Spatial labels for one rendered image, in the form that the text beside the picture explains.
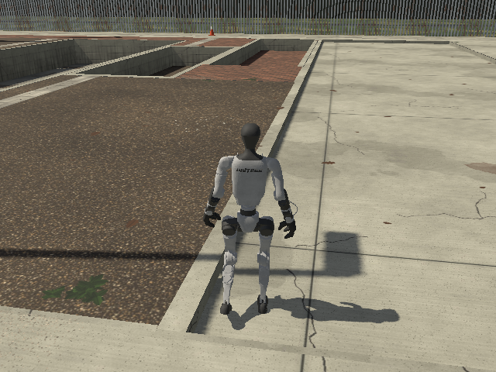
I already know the left robot upper arm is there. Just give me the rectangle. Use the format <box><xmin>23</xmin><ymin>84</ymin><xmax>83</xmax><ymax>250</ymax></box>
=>
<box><xmin>212</xmin><ymin>156</ymin><xmax>234</xmax><ymax>198</ymax></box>

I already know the right robot upper arm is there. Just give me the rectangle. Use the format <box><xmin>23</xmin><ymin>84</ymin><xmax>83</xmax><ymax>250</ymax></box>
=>
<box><xmin>266</xmin><ymin>157</ymin><xmax>286</xmax><ymax>201</ymax></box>

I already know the right robot foot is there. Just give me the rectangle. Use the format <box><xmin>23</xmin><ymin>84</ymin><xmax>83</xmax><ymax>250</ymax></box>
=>
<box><xmin>257</xmin><ymin>294</ymin><xmax>268</xmax><ymax>314</ymax></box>

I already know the robot right forearm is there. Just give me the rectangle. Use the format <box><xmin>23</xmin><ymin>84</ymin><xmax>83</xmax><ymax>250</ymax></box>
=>
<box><xmin>278</xmin><ymin>189</ymin><xmax>294</xmax><ymax>223</ymax></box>

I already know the right robot hand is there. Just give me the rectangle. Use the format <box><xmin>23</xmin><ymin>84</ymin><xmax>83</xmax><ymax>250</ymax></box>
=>
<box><xmin>278</xmin><ymin>220</ymin><xmax>296</xmax><ymax>239</ymax></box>

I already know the left robot hand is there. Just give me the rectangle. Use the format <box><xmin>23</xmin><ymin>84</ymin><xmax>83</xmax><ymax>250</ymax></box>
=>
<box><xmin>203</xmin><ymin>212</ymin><xmax>221</xmax><ymax>228</ymax></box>

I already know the right robot shin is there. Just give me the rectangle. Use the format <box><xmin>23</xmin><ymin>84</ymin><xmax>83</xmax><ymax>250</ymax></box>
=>
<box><xmin>259</xmin><ymin>253</ymin><xmax>270</xmax><ymax>303</ymax></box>

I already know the robot left forearm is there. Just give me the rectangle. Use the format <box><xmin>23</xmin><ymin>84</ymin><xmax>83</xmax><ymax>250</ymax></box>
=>
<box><xmin>205</xmin><ymin>186</ymin><xmax>220</xmax><ymax>215</ymax></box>

